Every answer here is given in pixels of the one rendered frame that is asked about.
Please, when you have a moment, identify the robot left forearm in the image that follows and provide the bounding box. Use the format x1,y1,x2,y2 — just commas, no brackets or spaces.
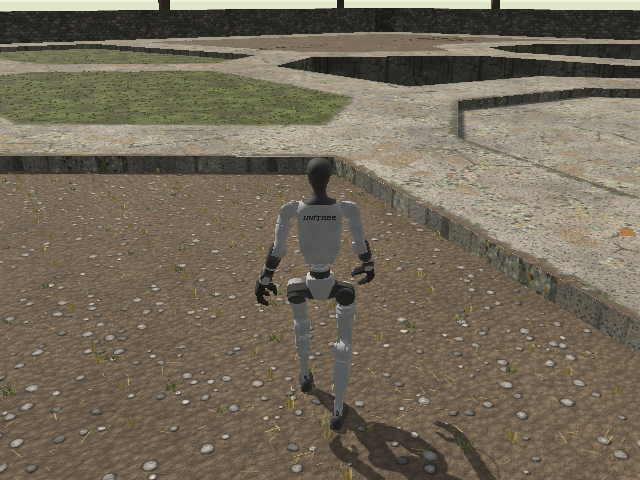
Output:
259,242,281,285

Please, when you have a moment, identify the robot left upper arm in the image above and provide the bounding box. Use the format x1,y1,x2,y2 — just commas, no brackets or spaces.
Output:
271,201,299,258

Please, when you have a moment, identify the robot right shin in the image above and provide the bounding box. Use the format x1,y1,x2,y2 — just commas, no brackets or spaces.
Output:
333,344,352,416

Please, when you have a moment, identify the left robot hand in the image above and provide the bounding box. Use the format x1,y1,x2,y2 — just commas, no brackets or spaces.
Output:
255,279,277,306

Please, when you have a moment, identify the robot right forearm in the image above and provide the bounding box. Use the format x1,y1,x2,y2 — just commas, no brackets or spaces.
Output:
358,239,374,271

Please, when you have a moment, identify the robot right upper arm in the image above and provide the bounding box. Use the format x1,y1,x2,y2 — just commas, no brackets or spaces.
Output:
340,201,368,255

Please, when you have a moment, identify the right robot hand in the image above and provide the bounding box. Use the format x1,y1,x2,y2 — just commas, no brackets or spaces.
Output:
351,266,375,285

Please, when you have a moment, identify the robot head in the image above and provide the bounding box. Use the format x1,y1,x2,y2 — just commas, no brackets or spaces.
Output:
302,157,336,205

